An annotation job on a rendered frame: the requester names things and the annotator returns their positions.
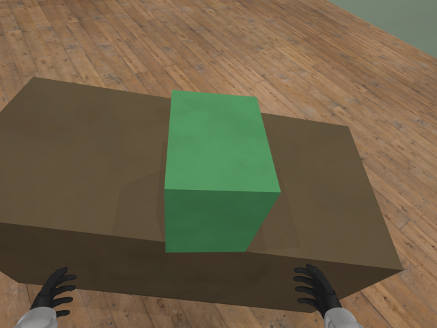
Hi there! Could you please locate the pedestal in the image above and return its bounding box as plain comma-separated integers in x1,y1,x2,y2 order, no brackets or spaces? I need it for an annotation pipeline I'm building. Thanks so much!
0,77,404,313

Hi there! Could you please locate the right robot hand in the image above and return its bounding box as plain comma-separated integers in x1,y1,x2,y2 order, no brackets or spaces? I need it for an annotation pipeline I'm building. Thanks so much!
293,264,342,319

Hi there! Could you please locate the carton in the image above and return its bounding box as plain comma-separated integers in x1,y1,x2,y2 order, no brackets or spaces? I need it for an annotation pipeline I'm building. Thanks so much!
165,90,281,253

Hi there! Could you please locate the left robot hand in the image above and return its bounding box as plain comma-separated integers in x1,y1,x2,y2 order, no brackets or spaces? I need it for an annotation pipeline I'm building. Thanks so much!
30,267,77,317

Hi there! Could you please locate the left robot forearm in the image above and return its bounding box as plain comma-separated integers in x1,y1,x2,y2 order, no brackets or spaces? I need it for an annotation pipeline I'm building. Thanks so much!
14,307,58,328

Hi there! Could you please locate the right robot forearm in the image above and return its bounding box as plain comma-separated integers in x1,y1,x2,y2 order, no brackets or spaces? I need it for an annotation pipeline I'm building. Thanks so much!
324,307,364,328

